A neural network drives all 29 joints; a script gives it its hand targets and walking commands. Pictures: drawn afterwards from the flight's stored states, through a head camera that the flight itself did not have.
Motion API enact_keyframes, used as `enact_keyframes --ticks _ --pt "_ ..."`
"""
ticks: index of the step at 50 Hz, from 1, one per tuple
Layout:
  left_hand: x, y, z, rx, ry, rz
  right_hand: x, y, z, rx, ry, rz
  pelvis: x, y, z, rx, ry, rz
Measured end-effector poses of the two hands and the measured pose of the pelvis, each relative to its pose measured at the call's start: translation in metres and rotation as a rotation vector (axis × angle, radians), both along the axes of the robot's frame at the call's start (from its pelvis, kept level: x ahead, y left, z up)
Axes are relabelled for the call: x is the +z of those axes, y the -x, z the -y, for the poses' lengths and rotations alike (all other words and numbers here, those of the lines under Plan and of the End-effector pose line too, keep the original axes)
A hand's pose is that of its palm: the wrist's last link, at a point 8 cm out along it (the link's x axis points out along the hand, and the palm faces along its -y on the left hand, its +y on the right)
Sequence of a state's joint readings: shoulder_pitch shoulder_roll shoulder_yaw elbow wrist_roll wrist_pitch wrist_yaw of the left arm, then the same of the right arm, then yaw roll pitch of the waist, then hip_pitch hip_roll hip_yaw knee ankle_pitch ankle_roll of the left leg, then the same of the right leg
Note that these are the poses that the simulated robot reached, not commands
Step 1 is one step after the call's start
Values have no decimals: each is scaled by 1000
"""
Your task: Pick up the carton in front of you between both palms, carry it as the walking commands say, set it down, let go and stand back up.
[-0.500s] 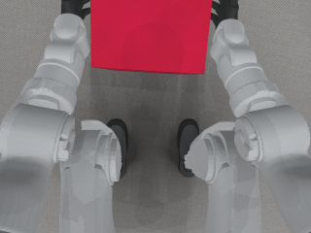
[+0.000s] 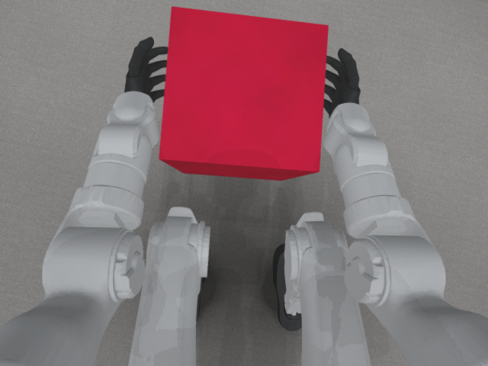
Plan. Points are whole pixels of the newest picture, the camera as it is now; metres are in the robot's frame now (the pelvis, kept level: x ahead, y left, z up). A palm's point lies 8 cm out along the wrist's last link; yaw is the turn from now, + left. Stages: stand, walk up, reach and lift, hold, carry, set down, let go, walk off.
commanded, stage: reach and lift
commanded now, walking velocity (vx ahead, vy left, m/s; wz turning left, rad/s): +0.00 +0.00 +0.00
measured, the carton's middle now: (240, 115) +0.50 +0.03 -0.15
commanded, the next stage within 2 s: none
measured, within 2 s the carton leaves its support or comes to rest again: neither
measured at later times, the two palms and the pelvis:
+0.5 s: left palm (95, 63) +0.46 +0.17 +0.07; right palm (405, 73) +0.47 -0.12 +0.08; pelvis +0.02 -0.01 +0.13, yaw +2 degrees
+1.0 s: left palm out of the picture +0.42 +0.17 +0.24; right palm out of the picture +0.43 -0.13 +0.24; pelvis +0.07 +0.00 +0.27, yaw +3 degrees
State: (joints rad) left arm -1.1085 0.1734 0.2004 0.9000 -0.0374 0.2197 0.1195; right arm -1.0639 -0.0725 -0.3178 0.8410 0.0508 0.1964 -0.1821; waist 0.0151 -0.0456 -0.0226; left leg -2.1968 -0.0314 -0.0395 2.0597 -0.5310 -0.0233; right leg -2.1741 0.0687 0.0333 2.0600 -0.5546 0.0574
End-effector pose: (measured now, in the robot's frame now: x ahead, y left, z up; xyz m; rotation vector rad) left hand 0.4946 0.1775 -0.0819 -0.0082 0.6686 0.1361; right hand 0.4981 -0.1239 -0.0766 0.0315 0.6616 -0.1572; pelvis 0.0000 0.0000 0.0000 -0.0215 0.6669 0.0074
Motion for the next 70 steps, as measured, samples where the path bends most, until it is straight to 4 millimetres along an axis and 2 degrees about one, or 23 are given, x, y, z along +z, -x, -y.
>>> enact_keyframes --ticks 6,19,28,56,63,70 --pt "51 13 -4 15 7 -20 49 6 -7 30 -9 -18 35 -2 5 23 -1 -35" --pt "118 27 1 20 10 -4 118 18 -1 20 -19 1 98 -13 7 21 -3 -57" --pt "175 39 2 33 25 -8 175 30 0 16 -26 -3 144 -29 5 24 -9 5" --pt "359 85 12 52 26 -20 359 73 10 41 -11 -15 304 -86 4 37 -28 349" --pt "402 95 14 53 22 -13 401 81 11 48 -7 -8 335 -97 5 37 -35 464" --pt "443 105 16 59 13 4 442 88 14 74 12 10 356 -103 5 43 -40 594"
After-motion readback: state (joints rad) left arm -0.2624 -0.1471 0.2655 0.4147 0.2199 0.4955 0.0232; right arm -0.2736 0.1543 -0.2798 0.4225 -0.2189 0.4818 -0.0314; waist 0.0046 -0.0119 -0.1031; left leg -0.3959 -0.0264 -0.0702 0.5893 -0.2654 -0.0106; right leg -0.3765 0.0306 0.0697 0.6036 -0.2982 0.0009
